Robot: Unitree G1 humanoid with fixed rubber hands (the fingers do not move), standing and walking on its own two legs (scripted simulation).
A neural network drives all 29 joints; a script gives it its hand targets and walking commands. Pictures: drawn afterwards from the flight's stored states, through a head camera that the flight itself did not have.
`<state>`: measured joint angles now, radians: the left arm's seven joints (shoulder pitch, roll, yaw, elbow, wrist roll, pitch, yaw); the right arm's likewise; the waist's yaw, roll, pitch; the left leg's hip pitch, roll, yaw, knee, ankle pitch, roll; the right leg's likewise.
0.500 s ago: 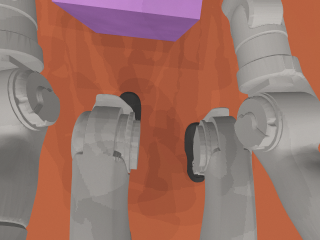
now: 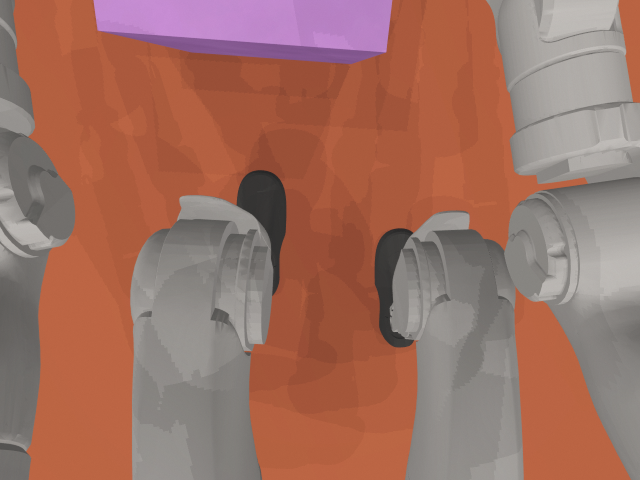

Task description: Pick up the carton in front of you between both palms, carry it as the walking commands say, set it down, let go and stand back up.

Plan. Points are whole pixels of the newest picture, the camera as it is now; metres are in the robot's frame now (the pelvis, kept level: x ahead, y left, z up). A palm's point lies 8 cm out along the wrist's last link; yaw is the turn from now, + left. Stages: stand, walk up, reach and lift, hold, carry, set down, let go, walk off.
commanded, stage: set down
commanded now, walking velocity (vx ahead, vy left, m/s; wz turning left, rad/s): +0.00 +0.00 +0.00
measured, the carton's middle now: out of the picture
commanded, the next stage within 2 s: let go in 0.88 s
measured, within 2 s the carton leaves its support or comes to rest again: neither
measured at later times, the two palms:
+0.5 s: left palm out of the picture +0.54 +0.34 +0.01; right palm out of the picture +0.59 -0.04 +0.01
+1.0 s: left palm out of the picture +0.53 +0.35 +0.15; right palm out of the picture +0.57 -0.05 +0.15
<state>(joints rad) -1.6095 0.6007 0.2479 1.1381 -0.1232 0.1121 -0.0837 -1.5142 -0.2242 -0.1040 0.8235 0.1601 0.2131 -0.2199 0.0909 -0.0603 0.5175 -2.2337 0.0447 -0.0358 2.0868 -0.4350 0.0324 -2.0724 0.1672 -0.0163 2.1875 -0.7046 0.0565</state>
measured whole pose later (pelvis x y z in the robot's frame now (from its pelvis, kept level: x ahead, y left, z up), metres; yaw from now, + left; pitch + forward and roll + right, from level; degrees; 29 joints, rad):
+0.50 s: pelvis +0.01 +0.01 +0.12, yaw +1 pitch +42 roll -7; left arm -1.46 0.51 0.29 0.99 0.03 0.25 -0.09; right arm -1.38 -0.16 -0.31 0.78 0.03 0.30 -0.19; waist 0.06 -0.05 0.18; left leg -2.04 0.00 -0.05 1.68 -0.37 0.04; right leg -1.87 0.11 0.00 1.74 -0.61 0.05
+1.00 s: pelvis +0.04 +0.02 +0.25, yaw +4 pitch +42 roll -5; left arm -1.25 0.43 0.37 0.96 0.12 0.20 -0.14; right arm -1.15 -0.10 -0.34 0.74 -0.07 0.25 -0.13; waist 0.04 -0.04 0.05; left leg -1.61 -0.02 -0.04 1.11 -0.24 0.04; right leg -1.47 0.08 0.03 1.16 -0.44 0.05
